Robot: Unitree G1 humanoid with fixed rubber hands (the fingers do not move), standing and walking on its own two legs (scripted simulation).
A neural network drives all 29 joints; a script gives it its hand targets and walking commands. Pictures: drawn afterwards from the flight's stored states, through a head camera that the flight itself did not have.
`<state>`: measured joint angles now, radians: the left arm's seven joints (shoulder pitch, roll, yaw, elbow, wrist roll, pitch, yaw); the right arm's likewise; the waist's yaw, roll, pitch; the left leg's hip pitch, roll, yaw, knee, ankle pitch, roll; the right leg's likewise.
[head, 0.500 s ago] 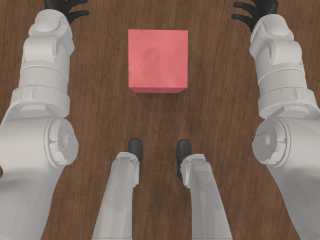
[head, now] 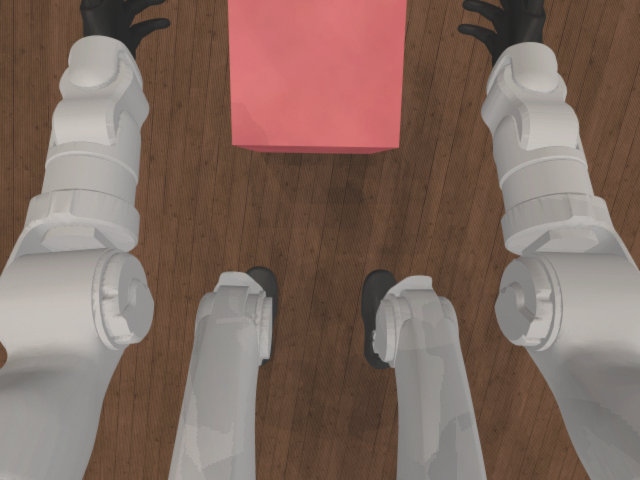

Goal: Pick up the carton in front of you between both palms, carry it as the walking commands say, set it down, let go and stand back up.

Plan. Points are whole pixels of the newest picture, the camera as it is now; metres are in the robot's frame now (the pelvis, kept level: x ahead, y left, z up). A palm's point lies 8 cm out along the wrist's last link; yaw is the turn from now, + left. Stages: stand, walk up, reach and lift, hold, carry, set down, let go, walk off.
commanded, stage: reach and lift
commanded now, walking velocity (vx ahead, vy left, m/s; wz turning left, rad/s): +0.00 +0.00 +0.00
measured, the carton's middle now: (316, 83) +0.54 +0.02 -0.39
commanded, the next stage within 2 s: none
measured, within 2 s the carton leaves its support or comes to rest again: leaves its support in 1.34 s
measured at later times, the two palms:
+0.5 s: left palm (183, 75) +0.53 +0.20 -0.32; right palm (451, 81) +0.54 -0.17 -0.32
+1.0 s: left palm (203, 70) +0.54 +0.17 -0.31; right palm (430, 77) +0.54 -0.13 -0.31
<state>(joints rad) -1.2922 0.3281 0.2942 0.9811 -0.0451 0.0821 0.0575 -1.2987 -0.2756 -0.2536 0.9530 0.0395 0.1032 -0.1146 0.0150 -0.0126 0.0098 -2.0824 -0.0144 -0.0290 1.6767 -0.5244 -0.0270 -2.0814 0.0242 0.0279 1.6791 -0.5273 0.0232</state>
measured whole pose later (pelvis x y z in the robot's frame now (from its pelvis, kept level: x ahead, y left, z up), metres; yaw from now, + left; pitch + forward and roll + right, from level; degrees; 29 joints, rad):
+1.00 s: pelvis -0.04 +0.00 -0.14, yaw +0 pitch +34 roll +0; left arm -1.68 0.38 0.10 1.21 -0.17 0.10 0.10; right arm -1.68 -0.32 -0.12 1.19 0.15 0.10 -0.14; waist 0.01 -0.01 0.51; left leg -2.21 -0.03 -0.04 2.20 -0.59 -0.04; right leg -2.20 0.04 0.03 2.20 -0.59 0.04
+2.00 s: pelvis -0.04 +0.00 +0.00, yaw +1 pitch +43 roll +0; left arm -1.11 0.02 0.48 0.67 0.24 0.44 0.03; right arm -1.11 0.00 -0.49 0.65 -0.23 0.44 -0.04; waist 0.01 -0.01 -0.12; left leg -1.99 -0.06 -0.07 1.70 -0.46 -0.05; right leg -1.98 0.08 0.08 1.70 -0.47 0.06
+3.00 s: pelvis +0.05 +0.00 +0.25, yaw +1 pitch +6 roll +0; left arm -0.31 -0.14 0.29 0.44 0.22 0.49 0.02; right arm -0.31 0.15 -0.29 0.44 -0.22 0.49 -0.03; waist 0.00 0.00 -0.10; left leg -0.46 -0.02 -0.08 0.64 -0.28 -0.02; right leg -0.45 0.03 0.08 0.64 -0.30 0.02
